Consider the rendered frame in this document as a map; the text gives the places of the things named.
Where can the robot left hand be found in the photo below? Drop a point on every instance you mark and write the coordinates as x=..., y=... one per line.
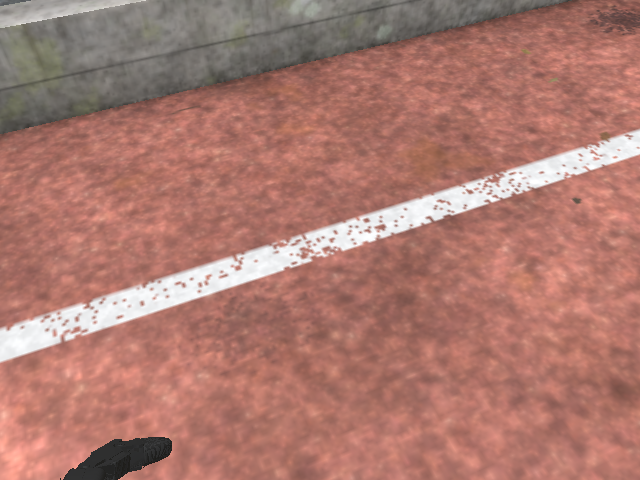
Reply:
x=116, y=458

